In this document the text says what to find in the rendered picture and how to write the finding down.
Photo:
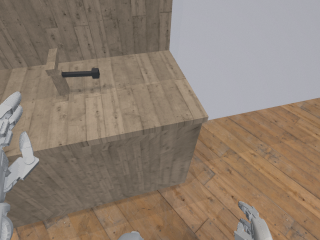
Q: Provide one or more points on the robot right hand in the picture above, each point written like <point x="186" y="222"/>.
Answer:
<point x="257" y="229"/>

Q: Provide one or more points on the counter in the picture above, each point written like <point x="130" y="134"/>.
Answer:
<point x="129" y="132"/>

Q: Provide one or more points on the robot left hand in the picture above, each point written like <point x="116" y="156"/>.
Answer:
<point x="10" y="113"/>

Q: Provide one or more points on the tap lever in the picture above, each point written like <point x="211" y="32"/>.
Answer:
<point x="94" y="73"/>

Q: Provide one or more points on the robot left forearm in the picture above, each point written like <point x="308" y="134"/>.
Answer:
<point x="6" y="225"/>

